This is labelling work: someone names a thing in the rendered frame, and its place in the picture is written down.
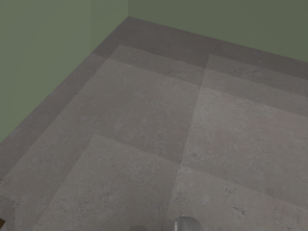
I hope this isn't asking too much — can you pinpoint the robot right thigh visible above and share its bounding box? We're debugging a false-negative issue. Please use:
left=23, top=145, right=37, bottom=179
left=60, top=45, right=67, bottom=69
left=172, top=216, right=205, bottom=231

